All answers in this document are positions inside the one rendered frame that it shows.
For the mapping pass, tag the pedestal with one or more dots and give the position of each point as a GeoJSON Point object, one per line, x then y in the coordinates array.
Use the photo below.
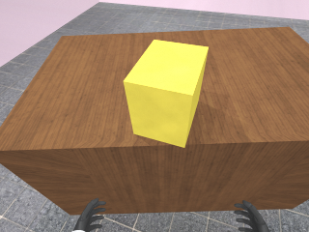
{"type": "Point", "coordinates": [70, 136]}

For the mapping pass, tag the left robot hand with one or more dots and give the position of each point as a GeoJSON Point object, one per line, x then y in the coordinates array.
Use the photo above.
{"type": "Point", "coordinates": [86, 218]}

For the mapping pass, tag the carton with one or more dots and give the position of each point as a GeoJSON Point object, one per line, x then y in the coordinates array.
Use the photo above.
{"type": "Point", "coordinates": [163, 90]}

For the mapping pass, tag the right robot hand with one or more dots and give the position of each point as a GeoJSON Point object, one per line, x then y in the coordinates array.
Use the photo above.
{"type": "Point", "coordinates": [255, 221]}

